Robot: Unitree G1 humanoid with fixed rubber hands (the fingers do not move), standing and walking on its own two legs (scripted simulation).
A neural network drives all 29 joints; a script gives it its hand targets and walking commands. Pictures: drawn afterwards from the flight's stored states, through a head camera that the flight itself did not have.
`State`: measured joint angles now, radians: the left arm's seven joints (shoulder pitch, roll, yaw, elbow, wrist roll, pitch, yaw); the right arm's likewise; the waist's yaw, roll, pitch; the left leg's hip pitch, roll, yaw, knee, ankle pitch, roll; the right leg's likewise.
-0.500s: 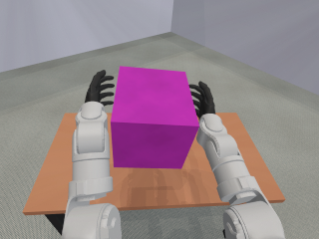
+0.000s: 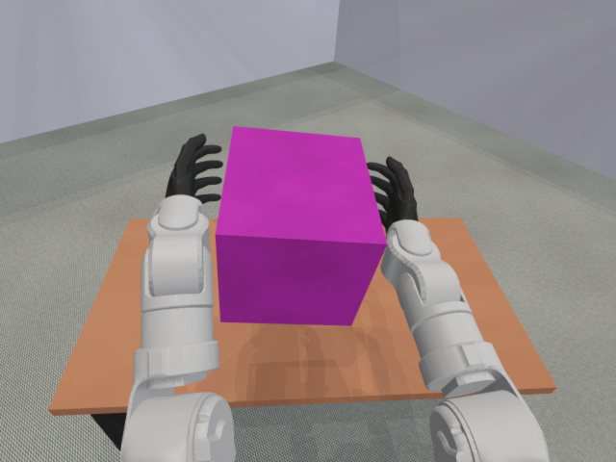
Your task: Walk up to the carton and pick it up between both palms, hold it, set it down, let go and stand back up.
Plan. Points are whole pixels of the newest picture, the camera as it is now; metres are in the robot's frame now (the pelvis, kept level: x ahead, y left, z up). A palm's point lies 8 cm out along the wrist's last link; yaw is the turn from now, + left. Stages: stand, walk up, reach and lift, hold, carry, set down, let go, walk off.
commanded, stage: hold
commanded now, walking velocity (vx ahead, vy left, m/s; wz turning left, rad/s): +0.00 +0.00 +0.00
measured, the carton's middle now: (292, 226) +0.38 +0.01 +0.14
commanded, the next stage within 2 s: set down in 0.18 s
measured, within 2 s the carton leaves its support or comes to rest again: neither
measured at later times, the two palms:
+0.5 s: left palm (183, 200) +0.35 +0.14 +0.20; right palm (399, 224) +0.35 -0.13 +0.17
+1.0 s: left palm (205, 223) +0.38 +0.12 +0.15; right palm (400, 247) +0.35 -0.14 +0.12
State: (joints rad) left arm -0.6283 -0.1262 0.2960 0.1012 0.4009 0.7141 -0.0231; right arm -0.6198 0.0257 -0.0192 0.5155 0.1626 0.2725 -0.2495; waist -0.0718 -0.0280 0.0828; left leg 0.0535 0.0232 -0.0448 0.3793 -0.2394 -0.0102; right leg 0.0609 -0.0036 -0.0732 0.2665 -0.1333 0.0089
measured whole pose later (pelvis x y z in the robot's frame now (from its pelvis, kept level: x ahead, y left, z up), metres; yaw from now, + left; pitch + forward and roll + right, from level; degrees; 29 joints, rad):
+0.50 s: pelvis -0.01 +0.00 +0.00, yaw +0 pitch -12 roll -1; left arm -0.62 -0.14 0.30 0.13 0.42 0.59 -0.05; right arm -0.58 0.06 -0.07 0.52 0.07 0.14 -0.23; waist -0.06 -0.05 0.10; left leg 0.07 0.01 -0.04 0.36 -0.22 0.00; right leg 0.06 -0.02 -0.07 0.27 -0.13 0.01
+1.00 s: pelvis +0.01 +0.01 +0.00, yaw +0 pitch -8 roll -2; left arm -0.52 -0.15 0.22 0.23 0.36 0.37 0.01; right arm -0.47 0.06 -0.11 0.61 0.04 -0.13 -0.21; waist -0.05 -0.06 0.11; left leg 0.02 0.02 -0.04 0.36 -0.24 0.00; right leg 0.03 -0.01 -0.07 0.24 -0.12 0.02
